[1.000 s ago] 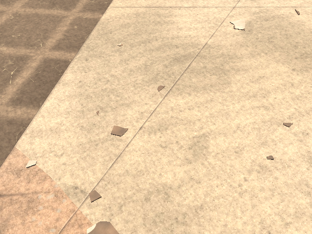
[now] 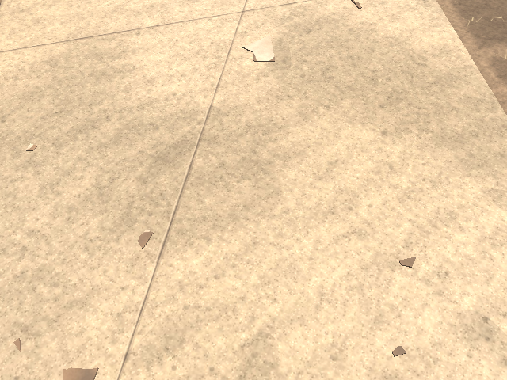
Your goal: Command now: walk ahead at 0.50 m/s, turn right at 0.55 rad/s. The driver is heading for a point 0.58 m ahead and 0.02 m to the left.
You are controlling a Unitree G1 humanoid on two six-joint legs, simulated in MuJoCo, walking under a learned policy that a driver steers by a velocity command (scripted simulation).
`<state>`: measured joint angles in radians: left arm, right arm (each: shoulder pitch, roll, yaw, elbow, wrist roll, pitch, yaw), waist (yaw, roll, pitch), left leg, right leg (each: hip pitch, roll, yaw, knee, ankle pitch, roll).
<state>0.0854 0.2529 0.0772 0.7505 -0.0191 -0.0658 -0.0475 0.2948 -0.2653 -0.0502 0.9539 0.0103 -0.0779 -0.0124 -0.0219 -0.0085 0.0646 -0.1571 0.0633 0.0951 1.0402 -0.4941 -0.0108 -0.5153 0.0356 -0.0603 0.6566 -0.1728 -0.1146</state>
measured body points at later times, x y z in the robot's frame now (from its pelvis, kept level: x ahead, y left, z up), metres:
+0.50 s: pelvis +0.30 +0.04 +0.01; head +0.33 +0.04 +0.46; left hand +0.37 +0.31 -0.12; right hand +0.46 -0.24 -0.08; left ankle +0.42 +0.12 -0.71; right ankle +0.11 -0.07 -0.67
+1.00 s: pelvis +0.50 +0.00 +0.02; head +0.52 -0.02 +0.47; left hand +0.71 +0.21 -0.08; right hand +0.52 -0.28 -0.12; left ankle +0.43 +0.12 -0.70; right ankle +0.57 -0.12 -0.71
